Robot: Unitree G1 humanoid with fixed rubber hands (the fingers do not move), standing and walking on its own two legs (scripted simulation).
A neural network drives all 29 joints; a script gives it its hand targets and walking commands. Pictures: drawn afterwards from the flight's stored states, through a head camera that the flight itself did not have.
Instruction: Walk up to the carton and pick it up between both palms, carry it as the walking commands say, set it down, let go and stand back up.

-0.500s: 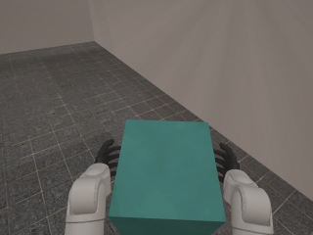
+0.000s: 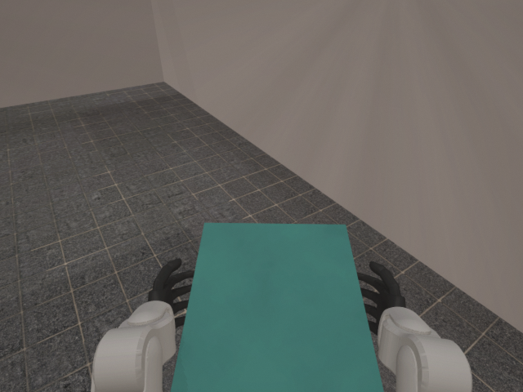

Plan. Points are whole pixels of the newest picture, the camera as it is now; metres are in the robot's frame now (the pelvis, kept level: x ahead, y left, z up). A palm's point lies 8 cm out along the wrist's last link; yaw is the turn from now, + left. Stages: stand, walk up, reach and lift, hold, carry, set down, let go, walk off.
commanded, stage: carry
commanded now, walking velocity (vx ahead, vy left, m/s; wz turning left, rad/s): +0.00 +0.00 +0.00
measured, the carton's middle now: (273, 334) +0.24 -0.01 +0.03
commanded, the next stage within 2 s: none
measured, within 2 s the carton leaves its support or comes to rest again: neither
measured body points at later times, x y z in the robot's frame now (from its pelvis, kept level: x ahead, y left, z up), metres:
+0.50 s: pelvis +0.01 +0.02 +0.00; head -0.04 +0.02 +0.45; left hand +0.25 +0.18 +0.09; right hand +0.25 -0.13 +0.09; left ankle +0.04 +0.12 -0.73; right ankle +0.05 -0.10 -0.73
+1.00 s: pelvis +0.17 +0.06 +0.01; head +0.16 +0.05 +0.46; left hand +0.37 +0.27 +0.08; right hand +0.44 -0.03 +0.08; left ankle +0.06 +0.12 -0.73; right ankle +0.17 -0.07 -0.71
